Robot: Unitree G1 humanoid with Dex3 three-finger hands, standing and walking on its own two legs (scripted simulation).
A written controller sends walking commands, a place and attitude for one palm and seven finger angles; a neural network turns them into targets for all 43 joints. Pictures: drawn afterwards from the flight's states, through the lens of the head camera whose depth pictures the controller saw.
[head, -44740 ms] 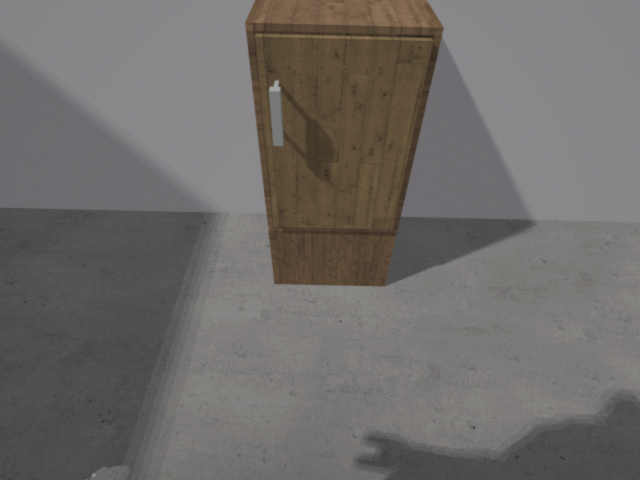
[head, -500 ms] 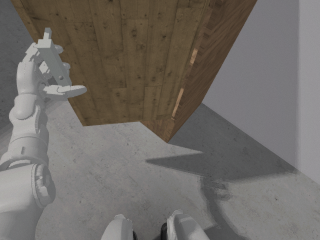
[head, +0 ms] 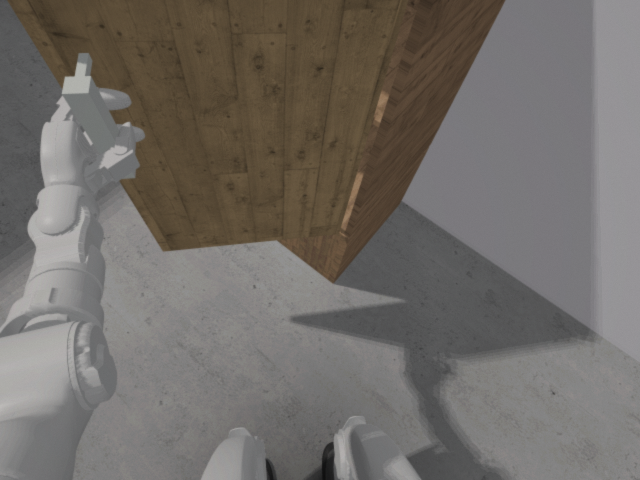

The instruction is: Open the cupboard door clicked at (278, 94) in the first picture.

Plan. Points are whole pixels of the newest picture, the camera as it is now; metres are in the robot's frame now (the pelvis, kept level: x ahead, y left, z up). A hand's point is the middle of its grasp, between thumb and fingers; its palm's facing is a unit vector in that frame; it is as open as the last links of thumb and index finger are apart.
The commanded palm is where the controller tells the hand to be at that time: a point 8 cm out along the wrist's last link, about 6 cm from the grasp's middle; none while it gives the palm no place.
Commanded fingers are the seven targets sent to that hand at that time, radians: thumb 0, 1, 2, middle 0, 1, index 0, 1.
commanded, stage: pull the door open along its arc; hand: left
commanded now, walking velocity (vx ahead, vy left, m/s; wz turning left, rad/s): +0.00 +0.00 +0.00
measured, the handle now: (106, 120) +0.54 +0.23 +0.07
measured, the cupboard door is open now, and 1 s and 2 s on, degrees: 47 82 90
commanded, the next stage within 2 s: open thumb and fingers to let go in 1.14 s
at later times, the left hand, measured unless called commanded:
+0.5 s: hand (142, 220) +0.41 +0.17 +0.06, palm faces +0.04 -1.00 -0.01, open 6.2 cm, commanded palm +0.35 +0.24 +0.07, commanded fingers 0.00 0.90 0.90 -0.40 -1.35 -0.40 -1.35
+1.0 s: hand (223, 296) +0.31 +0.08 +0.07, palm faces +0.49 -0.87 -0.01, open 6.3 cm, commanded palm +0.25 +0.13 +0.07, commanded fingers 0.00 0.90 0.90 -0.40 -1.35 -0.40 -1.35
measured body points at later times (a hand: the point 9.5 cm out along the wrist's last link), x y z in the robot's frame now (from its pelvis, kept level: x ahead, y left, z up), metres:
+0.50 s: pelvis +0.02 -0.01 +0.02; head +0.10 +0.00 +0.46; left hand +0.40 +0.23 +0.07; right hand +0.08 -0.27 -0.09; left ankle +0.00 +0.08 -0.67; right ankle +0.02 -0.11 -0.67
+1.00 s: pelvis +0.01 -0.05 +0.02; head +0.05 -0.06 +0.47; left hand +0.28 +0.13 +0.07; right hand +0.18 -0.25 -0.08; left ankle +0.00 +0.08 -0.67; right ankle +0.02 -0.11 -0.67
